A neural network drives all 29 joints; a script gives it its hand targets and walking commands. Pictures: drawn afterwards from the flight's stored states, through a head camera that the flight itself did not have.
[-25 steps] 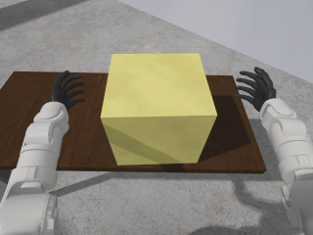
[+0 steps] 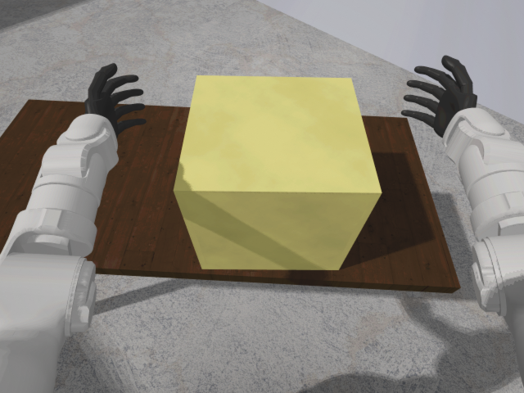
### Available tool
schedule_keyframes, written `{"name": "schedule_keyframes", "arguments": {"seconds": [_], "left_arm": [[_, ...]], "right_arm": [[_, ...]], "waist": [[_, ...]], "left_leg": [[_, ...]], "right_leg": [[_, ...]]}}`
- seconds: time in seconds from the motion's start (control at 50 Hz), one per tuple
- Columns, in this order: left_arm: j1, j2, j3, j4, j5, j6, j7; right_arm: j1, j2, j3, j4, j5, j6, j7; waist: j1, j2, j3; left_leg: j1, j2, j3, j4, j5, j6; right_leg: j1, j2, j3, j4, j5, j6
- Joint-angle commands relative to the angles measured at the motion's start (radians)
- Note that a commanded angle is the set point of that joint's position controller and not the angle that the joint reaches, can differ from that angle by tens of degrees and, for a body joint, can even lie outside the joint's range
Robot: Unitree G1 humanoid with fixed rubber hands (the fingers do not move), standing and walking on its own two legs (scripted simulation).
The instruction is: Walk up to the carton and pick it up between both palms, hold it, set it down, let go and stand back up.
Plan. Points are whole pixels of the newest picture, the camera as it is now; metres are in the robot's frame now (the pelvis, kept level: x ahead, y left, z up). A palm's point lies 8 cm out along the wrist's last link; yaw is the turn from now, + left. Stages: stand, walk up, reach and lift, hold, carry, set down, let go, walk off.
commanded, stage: reach and lift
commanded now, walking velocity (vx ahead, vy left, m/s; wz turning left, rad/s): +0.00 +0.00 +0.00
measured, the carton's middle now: (272, 179) +0.51 +0.02 -0.03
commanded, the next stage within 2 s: none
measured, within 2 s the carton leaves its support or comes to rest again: neither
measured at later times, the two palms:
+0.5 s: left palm (134, 171) +0.44 +0.25 +0.06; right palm (417, 162) +0.48 -0.21 +0.08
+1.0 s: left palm (149, 194) +0.44 +0.24 +0.00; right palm (396, 191) +0.48 -0.21 +0.00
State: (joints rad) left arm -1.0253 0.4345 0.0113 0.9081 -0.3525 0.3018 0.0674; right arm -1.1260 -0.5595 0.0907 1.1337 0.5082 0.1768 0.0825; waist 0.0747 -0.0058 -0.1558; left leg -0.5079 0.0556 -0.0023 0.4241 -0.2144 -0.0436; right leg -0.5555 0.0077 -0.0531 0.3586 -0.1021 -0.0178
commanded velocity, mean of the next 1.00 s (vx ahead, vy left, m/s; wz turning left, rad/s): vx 0.00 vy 0.00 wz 0.00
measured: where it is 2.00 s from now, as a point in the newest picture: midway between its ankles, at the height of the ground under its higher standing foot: outside the picture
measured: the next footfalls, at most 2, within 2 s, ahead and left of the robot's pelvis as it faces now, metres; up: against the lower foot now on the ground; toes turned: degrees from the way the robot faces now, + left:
none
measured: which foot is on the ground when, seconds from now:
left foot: down 0.00-1.00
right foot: down 0.00-1.00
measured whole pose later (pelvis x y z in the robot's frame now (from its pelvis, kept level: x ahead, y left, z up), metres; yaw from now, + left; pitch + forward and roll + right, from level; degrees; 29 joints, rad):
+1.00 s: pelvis -0.03 +0.00 -0.05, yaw +0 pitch +35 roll +0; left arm -1.09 0.33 -0.09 1.42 -0.40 -0.36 0.04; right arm -1.10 -0.44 0.17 1.36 0.44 -0.28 0.08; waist 0.08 0.00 -0.29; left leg -1.07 0.05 -0.01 0.76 -0.30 -0.05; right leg -1.12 0.00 -0.05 0.70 -0.18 -0.02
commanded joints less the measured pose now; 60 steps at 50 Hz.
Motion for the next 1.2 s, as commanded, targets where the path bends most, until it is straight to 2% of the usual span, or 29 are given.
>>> {"name": "schedule_keyframes", "arguments": {"seconds": [0.0, 0.06, 0.08, 0.14, 0.2, 0.26, 0.32, 0.34, 0.4, 0.42, 0.44, 0.5, 0.52, 0.58, 0.6, 0.66, 0.68, 0.72, 0.74, 0.8, 0.88, 0.9, 0.92, 0.98, 1.0, 1.02, 1.04, 1.1, 1.18], "left_arm": [[-0.454, 0.148, 0.011, -0.154, 0.002, -0.055, 0.008], [-0.412, 0.128, 0.009, -0.007, 0.018, -0.067, -0.01], [-0.39, 0.14, 0.034, 0.009, 0.029, -0.078, -0.017], [-0.361, 0.128, 0.027, 0.036, 0.033, -0.142, -0.025], [-0.4, 0.115, 0.031, 0.027, 0.048, -0.227, -0.013], [-0.413, 0.093, 0.003, 0.006, 0.029, -0.302, -0.002], [-0.425, 0.089, -0.016, 0.167, 0.01, -0.358, -0.008], [-0.453, 0.091, -0.014, 0.144, 0.009, -0.389, -0.007], [-0.483, 0.097, -0.052, 0.193, -0.008, -0.456, 0.002], [-0.495, 0.086, -0.062, 0.193, -0.015, -0.479, 0.0], [-0.492, 0.08, -0.078, 0.234, -0.036, -0.496, -0.006], [-0.461, 0.085, -0.08, 0.372, -0.034, -0.535, -0.015], [-0.451, 0.085, -0.088, 0.365, -0.045, -0.552, -0.018], [-0.462, 0.066, -0.114, 0.405, -0.048, -0.606, -0.031], [-0.476, 0.074, -0.121, 0.403, -0.055, -0.628, -0.03], [-0.47, 0.105, -0.096, 0.481, -0.055, -0.662, -0.037], [-0.469, 0.096, -0.109, 0.471, -0.059, -0.672, -0.041], [-0.472, 0.086, -0.097, 0.456, -0.048, -0.692, -0.035], [-0.493, 0.128, -0.075, 0.421, -0.05, -0.702, -0.035], [-0.507, 0.105, -0.082, 0.394, -0.053, -0.709, -0.032], [-0.519, 0.085, -0.087, 0.395, -0.04, -0.696, -0.025], [-0.495, 0.087, -0.091, 0.415, -0.062, -0.692, -0.026], [-0.49, 0.072, -0.094, 0.388, -0.056, -0.693, -0.021], [-0.48, 0.066, -0.088, 0.352, -0.031, -0.679, -0.013], [-0.482, 0.06, -0.077, 0.4, -0.026, -0.67, -0.015], [-0.488, 0.036, -0.095, 0.399, -0.031, -0.667, -0.016], [-0.467, 0.029, -0.08, 0.406, -0.03, -0.66, -0.018], [-0.478, 0.02, -0.078, 0.402, -0.014, -0.664, -0.016], [-0.472, -0.022, -0.058, 0.398, 0.007, -0.662, -0.006]], "right_arm": [[-0.44, -0.204, -0.062, -0.103, -0.008, -0.068, -0.002], [-0.407, -0.173, -0.01, -0.02, -0.01, -0.067, 0.001], [-0.413, -0.161, 0.005, -0.031, -0.009, -0.075, -0.003], [-0.368, -0.133, 0.02, -0.022, -0.018, -0.115, -0.009], [-0.389, -0.131, 0.002, -0.015, -0.042, -0.178, -0.006], [-0.39, -0.141, 0.001, -0.02, -0.029, -0.239, 0.004], [-0.404, -0.13, 0.027, 0.004, -0.038, -0.265, 0.004], [-0.417, -0.124, 0.021, 0.0, -0.047, -0.286, -0.001], [-0.415, -0.123, -0.005, 0.04, -0.068, -0.325, -0.001], [-0.428, -0.119, 0.006, 0.043, -0.059, -0.341, 0.001], [-0.42, -0.108, 0.024, 0.08, -0.057, -0.346, 0.003], [-0.421, -0.105, 0.034, 0.137, -0.071, -0.372, 0.0], [-0.416, -0.112, 0.03, 0.128, -0.07, -0.386, 0.0], [-0.41, -0.083, 0.06, 0.168, -0.055, -0.421, 0.005], [-0.429, -0.109, 0.03, 0.16, -0.066, -0.447, -0.002], [-0.42, -0.053, 0.073, 0.146, -0.059, -0.463, -0.002], [-0.407, -0.054, 0.062, 0.174, -0.061, -0.473, -0.008], [-0.399, -0.037, 0.08, 0.188, -0.063, -0.484, 0.001], [-0.428, -0.066, 0.075, 0.128, -0.061, -0.495, -0.002], [-0.42, -0.063, 0.068, 0.099, -0.054, -0.505, -0.006], [-0.435, -0.061, 0.055, 0.095, -0.064, -0.498, -0.004], [-0.445, -0.033, 0.084, 0.084, -0.064, -0.494, -0.001], [-0.432, -0.066, 0.049, 0.096, -0.064, -0.502, 0.0], [-0.4, -0.075, 0.03, 0.123, -0.08, -0.502, -0.006], [-0.417, -0.064, 0.039, 0.121, -0.084, -0.5, -0.009], [-0.429, -0.054, 0.031, 0.136, -0.086, -0.494, -0.009], [-0.42, -0.035, 0.044, 0.128, -0.093, -0.493, -0.011], [-0.417, -0.019, 0.032, 0.153, -0.099, -0.497, -0.012], [-0.416, 0.044, 0.037, 0.17, -0.112, -0.491, -0.008]], "waist": [[-0.026, 0.012, -0.784], [-0.011, -0.015, -0.685], [0.006, -0.05, -0.663], [0.01, -0.058, -0.661], [0.008, -0.053, -0.723], [0.012, 0.009, -0.787], [0.014, -0.058, -0.766], [0.006, -0.058, -0.794], [-0.012, -0.025, -0.856], [-0.002, 0.008, -0.872], [-0.01, -0.029, -0.86], [-0.006, -0.053, -0.877], [-0.004, -0.077, -0.911], [-0.001, -0.054, -0.926], [-0.021, -0.043, -0.957], [0.009, -0.097, -0.965], [-0.014, -0.095, -0.96], [0.008, -0.081, -0.999], [0.016, -0.078, -1.048], [-0.002, -0.093, -1.102], [-0.01, -0.07, -1.108], [0.017, -0.11, -1.091], [-0.004, -0.064, -1.114], [-0.023, -0.05, -1.132], [-0.011, -0.079, -1.097], [-0.019, -0.055, -1.069], [0.002, -0.073, -1.069], [-0.017, -0.081, -1.038], [0.01, -0.075, -0.972]], "left_leg": [[0.181, -0.069, 0.032, 0.025, 0.509, -0.031], [0.137, -0.074, 0.033, 0.021, 0.482, -0.02], [0.081, -0.081, 0.04, 0.005, 0.449, -0.01], [0.032, -0.084, 0.042, -0.005, 0.401, -0.001], [0.059, -0.076, 0.052, 0.015, 0.457, -0.014], [0.084, -0.074, 0.051, 0.039, 0.51, -0.032], [-0.01, -0.074, 0.055, 0.052, 0.419, -0.016], [-0.018, -0.071, 0.06, 0.05, 0.399, -0.013], [-0.035, -0.062, 0.045, 0.08, 0.357, -0.018], [-0.028, -0.058, 0.05, 0.102, 0.395, -0.027], [-0.028, -0.052, 0.051, 0.11, 0.387, -0.024], [-0.119, -0.06, 0.061, 0.132, 0.334, -0.018], [-0.139, -0.056, 0.058, 0.137, 0.319, -0.011], [-0.172, -0.054, 0.063, 0.17, 0.308, -0.007], [-0.179, -0.058, 0.065, 0.184, 0.311, -0.018], [-0.303, -0.062, 0.076, 0.207, 0.24, 0.008], [-0.318, -0.064, 0.078, 0.208, 0.254, 0.008], [-0.354, -0.066, 0.079, 0.228, 0.258, 0.004], [-0.348, -0.065, 0.084, 0.232, 0.273, 0.005], [-0.371, -0.068, 0.083, 0.267, 0.288, 0.001], [-0.356, -0.061, 0.084, 0.279, 0.268, -0.008], [-0.387, -0.064, 0.087, 0.288, 0.267, 0.004], [-0.338, -0.061, 0.081, 0.28, 0.285, -0.011], [-0.265, -0.053, 0.065, 0.309, 0.361, -0.029], [-0.288, -0.054, 0.069, 0.314, 0.34, -0.021], [-0.293, -0.056, 0.071, 0.314, 0.316, -0.026], [-0.303, -0.057, 0.079, 0.313, 0.317, -0.02], [-0.283, -0.056, 0.067, 0.31, 0.344, -0.023], [-0.312, -0.053, 0.085, 0.305, 0.312, -0.014]], "right_leg": [[0.5, 0.049, 0.007, 0.078, 0.528, 0.018], [0.509, 0.033, 0.016, 0.083, 0.564, 0.032], [0.565, 0.027, 0.032, 0.091, 0.595, 0.04], [0.595, 0.015, 0.034, 0.094, 0.559, 0.048], [0.54, 0.037, 0.014, 0.106, 0.556, 0.042], [0.48, 0.047, 0.001, 0.104, 0.508, 0.027], [0.448, 0.04, 0.004, 0.122, 0.464, 0.036], [0.44, 0.04, 0.004, 0.12, 0.43, 0.042], [0.364, 0.036, 0.007, 0.141, 0.364, 0.033], [0.353, 0.036, -0.004, 0.159, 0.391, 0.03], [0.321, 0.041, -0.008, 0.16, 0.371, 0.034], [0.318, 0.03, 0.004, 0.192, 0.359, 0.042], [0.313, 0.029, -0.003, 0.211, 0.373, 0.045], [0.28, 0.022, -0.006, 0.244, 0.357, 0.047], [0.256, 0.024, -0.019, 0.26, 0.361, 0.052], [0.29, 0.008, 0.016, 0.302, 0.336, 0.066], [0.302, 0.004, 0.012, 0.316, 0.374, 0.071], [0.31, 0.002, 0.019, 0.337, 0.379, 0.063], [0.317, -0.004, 0.023, 0.338, 0.382, 0.072], [0.329, 0.005, 0.02, 0.375, 0.438, 0.076], [0.294, 0.007, 0.03, 0.384, 0.384, 0.066], [0.314, 0.004, 0.026, 0.392, 0.381, 0.071], [0.277, 0.01, 0.02, 0.387, 0.386, 0.065], [0.25, 0.029, 0.001, 0.395, 0.423, 0.062], [0.243, 0.028, 0.006, 0.399, 0.41, 0.06], [0.232, 0.027, 0.0, 0.402, 0.407, 0.055], [0.234, 0.024, 0.001, 0.393, 0.386, 0.057], [0.233, 0.023, 0.004, 0.394, 0.396, 0.062], [0.219, 0.022, 0.006, 0.39, 0.353, 0.061]]}}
